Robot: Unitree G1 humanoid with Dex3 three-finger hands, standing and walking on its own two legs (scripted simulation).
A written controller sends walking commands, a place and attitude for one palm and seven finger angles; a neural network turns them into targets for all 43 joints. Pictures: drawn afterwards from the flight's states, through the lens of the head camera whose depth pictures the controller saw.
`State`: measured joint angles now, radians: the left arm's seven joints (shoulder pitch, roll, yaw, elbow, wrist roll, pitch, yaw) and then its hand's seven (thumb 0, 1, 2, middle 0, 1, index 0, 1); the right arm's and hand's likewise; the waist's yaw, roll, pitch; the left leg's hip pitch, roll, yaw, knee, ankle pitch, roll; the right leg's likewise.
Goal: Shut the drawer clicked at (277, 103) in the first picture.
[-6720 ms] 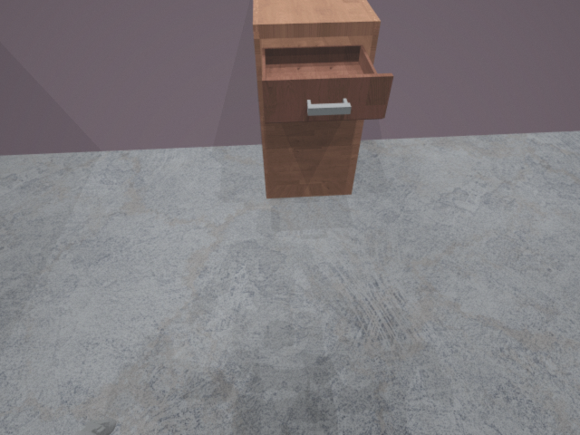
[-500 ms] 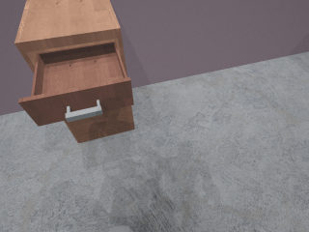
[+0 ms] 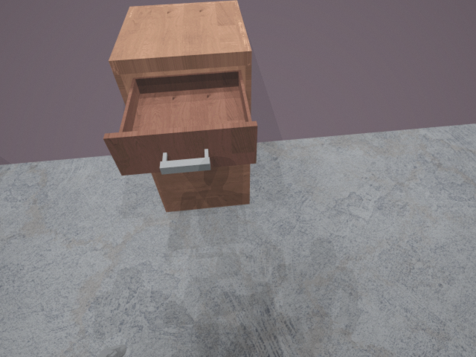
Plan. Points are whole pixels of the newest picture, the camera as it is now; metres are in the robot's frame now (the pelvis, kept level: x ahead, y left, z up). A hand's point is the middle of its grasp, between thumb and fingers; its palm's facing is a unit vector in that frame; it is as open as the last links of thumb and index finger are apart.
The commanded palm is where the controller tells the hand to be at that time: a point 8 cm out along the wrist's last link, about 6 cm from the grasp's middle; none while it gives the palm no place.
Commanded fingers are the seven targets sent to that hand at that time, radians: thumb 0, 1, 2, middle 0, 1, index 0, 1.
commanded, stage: turn to face it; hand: left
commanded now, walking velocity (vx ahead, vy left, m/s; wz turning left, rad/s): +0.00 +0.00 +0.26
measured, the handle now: (185, 160) +0.59 +0.17 -0.07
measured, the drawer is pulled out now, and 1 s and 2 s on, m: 0.30 0.30 0.30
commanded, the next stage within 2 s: take the last steps up to it in 0.08 s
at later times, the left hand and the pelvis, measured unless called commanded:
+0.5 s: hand out of the picture -0.08 +0.19 -0.18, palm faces +0.19 -0.96 -0.18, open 7.3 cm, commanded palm none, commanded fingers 0.00 0.90 0.90 -0.20 -0.30 -0.20 -0.30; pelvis -0.02 +0.01 +0.00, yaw +7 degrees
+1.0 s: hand (180, 329) +0.20 +0.14 -0.17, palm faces +0.10 -0.97 -0.21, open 7.3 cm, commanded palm none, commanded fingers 0.00 0.90 0.90 -0.20 -0.30 -0.20 -0.30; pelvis +0.12 -0.05 -0.01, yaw +6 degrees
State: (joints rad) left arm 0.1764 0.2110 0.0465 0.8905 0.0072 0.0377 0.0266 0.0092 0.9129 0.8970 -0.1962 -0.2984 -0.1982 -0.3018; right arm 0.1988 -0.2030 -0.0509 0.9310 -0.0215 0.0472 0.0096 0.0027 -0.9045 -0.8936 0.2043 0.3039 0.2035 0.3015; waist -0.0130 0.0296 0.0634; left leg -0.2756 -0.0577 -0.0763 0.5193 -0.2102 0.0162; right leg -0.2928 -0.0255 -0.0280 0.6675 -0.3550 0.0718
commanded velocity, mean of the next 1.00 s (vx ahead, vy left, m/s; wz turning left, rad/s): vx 0.25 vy -0.08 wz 0.02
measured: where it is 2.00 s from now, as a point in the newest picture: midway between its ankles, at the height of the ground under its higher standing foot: (263, 341)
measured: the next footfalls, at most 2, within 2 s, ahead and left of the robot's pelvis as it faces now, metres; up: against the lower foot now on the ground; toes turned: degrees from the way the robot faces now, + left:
right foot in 0.02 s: +0.05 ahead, -0.11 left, +0.00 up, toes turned -2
left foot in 0.44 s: -0.03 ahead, +0.13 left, +0.00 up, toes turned +11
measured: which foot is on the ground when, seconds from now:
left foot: down 0.00-0.02, up 0.04-0.42, down 0.44-0.90, up 0.92-1.00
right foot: up 0.00-0.00, down 0.02-0.44, up 0.46-0.88, down 0.90-1.00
